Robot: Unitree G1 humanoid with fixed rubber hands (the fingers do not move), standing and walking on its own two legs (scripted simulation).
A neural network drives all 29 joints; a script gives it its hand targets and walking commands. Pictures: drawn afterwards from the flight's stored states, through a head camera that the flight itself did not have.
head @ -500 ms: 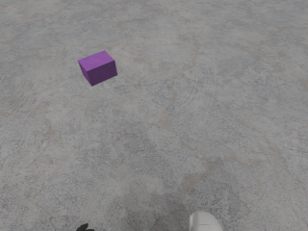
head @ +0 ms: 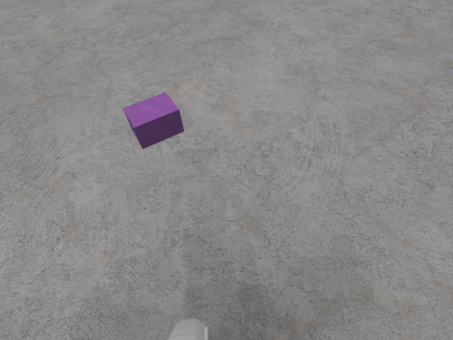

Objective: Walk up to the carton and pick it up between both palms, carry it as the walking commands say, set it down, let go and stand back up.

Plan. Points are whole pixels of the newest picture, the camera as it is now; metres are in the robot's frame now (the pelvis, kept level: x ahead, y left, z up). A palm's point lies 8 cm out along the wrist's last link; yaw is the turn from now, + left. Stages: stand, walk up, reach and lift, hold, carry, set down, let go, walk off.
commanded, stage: walk up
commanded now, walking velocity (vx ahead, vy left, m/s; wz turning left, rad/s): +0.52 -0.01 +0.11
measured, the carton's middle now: (154, 120) +1.43 +0.56 -0.68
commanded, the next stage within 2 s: none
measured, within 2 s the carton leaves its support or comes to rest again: neither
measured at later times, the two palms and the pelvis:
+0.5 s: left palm (125, 242) +0.34 +0.29 -0.13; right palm (339, 261) +0.30 -0.21 -0.14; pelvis +0.27 +0.03 +0.00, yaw +1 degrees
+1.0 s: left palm (176, 183) +0.50 +0.18 -0.11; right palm (343, 153) +0.61 -0.29 -0.13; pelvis +0.52 -0.06 +0.01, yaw +4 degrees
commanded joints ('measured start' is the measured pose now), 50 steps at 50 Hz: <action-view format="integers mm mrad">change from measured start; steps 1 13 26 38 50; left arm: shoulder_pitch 140 232 -77 161 156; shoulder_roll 81 176 88 347 141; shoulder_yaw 9 13 16 91 10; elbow -16 21 -84 -47 -21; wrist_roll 9 -3 34 19 -1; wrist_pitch -37 4 57 20 -42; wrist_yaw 2 5 -36 -13 1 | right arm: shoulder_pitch -42 -34 71 176 -62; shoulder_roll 10 -70 -99 -102 -34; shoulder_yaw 7 8 0 -2 -9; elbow -73 -69 -20 -47 -92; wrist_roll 5 8 24 31 6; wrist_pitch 4 5 -45 -32 39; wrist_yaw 19 11 -29 -14 43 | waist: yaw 24 -70 -22 110 0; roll -118 -76 82 -477 -140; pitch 38 -171 41 -272 46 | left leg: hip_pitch -162 497 251 -41 -161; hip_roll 47 -42 167 -91 22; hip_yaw -14 104 -85 116 13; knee -90 -573 -979 -66 -52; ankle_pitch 102 139 12 -252 224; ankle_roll -15 86 131 -12 -34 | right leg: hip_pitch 87 4 -356 444 122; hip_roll -285 -226 -175 -484 -311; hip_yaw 287 46 149 571 146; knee -328 147 485 -164 -308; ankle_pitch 106 785 131 -37 353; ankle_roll -76 17 124 -12 49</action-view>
